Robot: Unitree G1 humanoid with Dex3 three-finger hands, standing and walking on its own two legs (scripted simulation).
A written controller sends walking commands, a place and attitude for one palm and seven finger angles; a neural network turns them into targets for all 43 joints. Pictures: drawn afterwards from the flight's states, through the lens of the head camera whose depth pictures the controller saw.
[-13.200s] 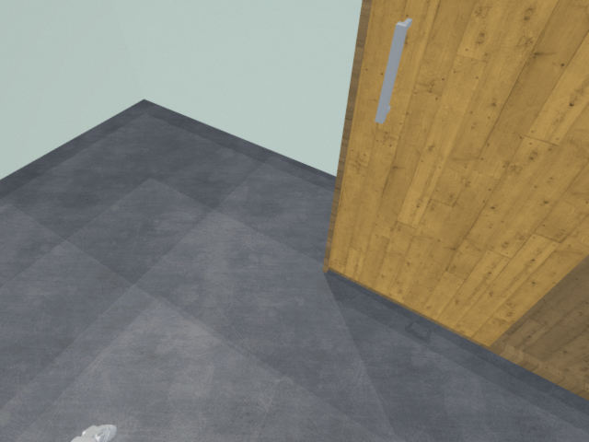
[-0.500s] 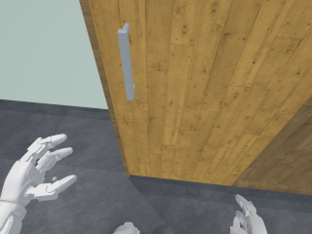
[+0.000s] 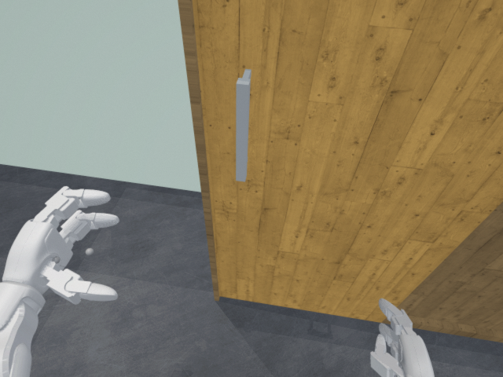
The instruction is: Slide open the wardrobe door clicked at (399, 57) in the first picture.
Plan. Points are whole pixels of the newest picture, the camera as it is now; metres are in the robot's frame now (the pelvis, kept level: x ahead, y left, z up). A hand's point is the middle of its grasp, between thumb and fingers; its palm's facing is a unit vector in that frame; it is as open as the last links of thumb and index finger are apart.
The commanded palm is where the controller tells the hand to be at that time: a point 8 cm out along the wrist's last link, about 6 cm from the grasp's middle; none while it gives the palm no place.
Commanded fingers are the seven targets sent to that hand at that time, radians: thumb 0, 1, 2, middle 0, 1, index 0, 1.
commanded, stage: raise the hand with hooked fingers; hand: left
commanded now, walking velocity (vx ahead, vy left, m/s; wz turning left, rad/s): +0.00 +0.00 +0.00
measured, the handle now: (244, 130) +0.50 +0.07 +0.14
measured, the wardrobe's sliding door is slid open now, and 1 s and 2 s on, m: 0.00 0.00 0.00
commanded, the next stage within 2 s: move the hooked fingers beside the handle in 0.86 s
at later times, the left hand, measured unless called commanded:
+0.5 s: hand (69, 212) +0.27 +0.26 +0.17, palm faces +0.00 -1.00 -0.08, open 14.0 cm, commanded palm +0.23 +0.31 +0.17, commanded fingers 0.00 -0.50 0.30 -0.30 -1.20 -0.30 -1.20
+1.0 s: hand (97, 213) +0.27 +0.24 +0.16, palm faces +0.00 -1.00 -0.06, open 14.0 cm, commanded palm +0.25 +0.28 +0.17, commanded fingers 0.00 -0.50 0.30 -0.30 -1.20 -0.30 -1.20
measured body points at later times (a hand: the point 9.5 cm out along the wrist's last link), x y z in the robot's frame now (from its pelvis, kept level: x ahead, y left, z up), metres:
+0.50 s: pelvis -0.01 -0.01 +0.01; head -0.02 -0.02 +0.46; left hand +0.26 +0.32 +0.17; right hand +0.16 -0.25 -0.05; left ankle +0.06 +0.08 -0.72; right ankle -0.02 -0.14 -0.72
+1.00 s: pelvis +0.00 -0.04 +0.01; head -0.01 -0.05 +0.46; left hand +0.27 +0.29 +0.16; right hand +0.18 -0.27 -0.05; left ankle +0.06 +0.08 -0.72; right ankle -0.02 -0.14 -0.72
